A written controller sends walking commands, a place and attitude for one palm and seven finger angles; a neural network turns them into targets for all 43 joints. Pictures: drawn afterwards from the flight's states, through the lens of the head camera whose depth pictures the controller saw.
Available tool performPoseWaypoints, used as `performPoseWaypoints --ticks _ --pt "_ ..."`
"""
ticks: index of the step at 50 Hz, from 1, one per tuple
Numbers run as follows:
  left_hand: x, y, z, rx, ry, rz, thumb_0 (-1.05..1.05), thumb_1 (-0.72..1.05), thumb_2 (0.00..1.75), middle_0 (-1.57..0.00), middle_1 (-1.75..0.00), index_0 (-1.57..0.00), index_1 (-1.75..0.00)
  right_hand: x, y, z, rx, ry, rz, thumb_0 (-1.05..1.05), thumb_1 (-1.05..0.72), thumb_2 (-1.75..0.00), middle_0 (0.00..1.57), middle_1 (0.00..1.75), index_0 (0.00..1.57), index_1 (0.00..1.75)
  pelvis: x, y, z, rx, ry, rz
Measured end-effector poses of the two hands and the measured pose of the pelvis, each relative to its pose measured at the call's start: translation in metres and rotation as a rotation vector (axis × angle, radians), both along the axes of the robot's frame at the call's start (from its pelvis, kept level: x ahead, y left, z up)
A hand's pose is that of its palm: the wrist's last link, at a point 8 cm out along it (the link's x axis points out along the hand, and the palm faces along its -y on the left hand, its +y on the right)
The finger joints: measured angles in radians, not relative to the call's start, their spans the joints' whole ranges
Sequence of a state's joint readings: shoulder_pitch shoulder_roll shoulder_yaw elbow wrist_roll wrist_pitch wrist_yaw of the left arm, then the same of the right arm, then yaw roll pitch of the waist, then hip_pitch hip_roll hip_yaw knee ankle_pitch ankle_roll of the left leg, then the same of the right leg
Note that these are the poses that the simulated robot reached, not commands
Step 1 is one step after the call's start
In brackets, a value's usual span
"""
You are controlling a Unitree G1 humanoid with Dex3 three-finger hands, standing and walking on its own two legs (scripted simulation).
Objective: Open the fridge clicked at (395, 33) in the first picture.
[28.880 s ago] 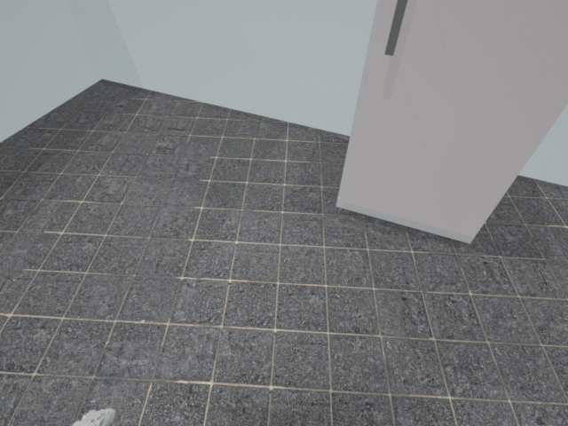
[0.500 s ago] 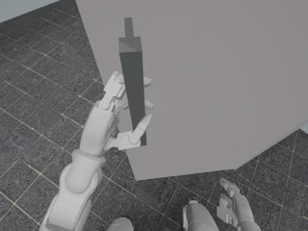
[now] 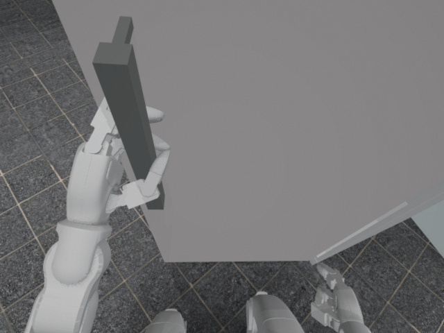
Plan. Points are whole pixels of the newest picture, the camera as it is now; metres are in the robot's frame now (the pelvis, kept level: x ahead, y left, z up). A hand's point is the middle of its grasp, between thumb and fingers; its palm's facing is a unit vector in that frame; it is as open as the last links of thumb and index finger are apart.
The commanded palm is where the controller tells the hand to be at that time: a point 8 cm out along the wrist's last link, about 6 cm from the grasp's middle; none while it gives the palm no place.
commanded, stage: walk backward, drawing the door open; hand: left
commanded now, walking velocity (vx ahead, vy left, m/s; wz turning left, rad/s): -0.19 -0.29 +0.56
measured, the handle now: (145, 140) +0.33 +0.13 +0.18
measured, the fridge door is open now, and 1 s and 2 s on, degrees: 68 72 74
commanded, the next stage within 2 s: stop walking and hold the door back in 0.10 s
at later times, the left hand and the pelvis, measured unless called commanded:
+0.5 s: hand (163, 225) +0.22 +0.09 +0.17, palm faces +0.44 -0.87 -0.23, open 6.6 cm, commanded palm +0.20 +0.15 +0.16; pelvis -0.05 -0.16 +0.00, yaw +14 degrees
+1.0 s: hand (161, 194) +0.26 +0.10 +0.18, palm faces +0.36 -0.91 -0.19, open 6.1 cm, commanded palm +0.20 +0.16 +0.16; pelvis -0.12 -0.15 -0.01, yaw +12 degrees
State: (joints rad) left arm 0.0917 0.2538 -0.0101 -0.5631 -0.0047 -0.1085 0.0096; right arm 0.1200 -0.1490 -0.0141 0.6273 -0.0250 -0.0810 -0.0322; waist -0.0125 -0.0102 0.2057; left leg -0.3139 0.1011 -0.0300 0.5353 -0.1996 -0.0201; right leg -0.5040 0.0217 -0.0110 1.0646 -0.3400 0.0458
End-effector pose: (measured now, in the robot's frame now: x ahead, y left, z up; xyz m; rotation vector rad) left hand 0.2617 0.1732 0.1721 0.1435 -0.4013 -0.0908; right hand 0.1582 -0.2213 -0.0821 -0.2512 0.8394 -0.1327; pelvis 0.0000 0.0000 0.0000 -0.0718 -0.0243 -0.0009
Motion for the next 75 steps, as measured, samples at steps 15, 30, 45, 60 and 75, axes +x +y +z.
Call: performPoseWaypoints --ticks 15,30,45,60,75 --pt "-0.084 -0.042 0.005 0.056 0.049 0.491 -0.08 0.61 0.84 -0.46 -1.4 -0.21 -1.33 0.029 -0.108 -0.019 0.059 -0.05 0.137 0.02 -0.91 -0.9 0.2 0.3 0.2 0.3 -0.018 -0.131 -0.007 0.066 0.025 0.16" --pt "-0.072 -0.036 0.007 0.036 0.055 0.499 -0.07 0.55 0.85 -0.46 -1.4 -0.34 -1.38 0.006 -0.134 0.014 -0.02 -0.109 0.242 0.01 -0.91 -0.9 0.2 0.3 0.2 0.3 -0.082 -0.156 -0.003 0.096 0.04 0.257" --pt "-0.052 -0.032 0.01 0.036 0.129 0.485 -0.06 0.59 0.83 -0.46 -1.4 -0.32 -1.4 -0.148 -0.129 -0.057 0.068 0.215 0.138 0.01 -0.91 -0.9 0.21 0.3 0.2 0.3 -0.121 -0.154 -0.014 0.036 0.006 0.231" --pt "-0.039 -0.026 0.004 -0.058 0.1 0.373 -0.05 0.65 0.79 -0.46 -1.4 -0.32 -1.4 -0.141 -0.144 -0.023 -0.04 0.076 -0.004 0.02 -0.91 -0.9 0.2 0.3 0.2 0.3 -0.116 -0.117 -0.01 0.061 -0.006 0.169" --pt "-0.069 -0.032 0.002 -0.047 0.053 0.36 -0.07 0.62 0.76 -0.46 -1.4 -0.32 -1.4 -0.079 -0.081 -0.014 0.07 -0.028 0.139 0.01 -0.91 -0.9 0.2 0.3 0.2 0.3 -0.11 -0.115 -0.007 0.054 0.011 0.162"
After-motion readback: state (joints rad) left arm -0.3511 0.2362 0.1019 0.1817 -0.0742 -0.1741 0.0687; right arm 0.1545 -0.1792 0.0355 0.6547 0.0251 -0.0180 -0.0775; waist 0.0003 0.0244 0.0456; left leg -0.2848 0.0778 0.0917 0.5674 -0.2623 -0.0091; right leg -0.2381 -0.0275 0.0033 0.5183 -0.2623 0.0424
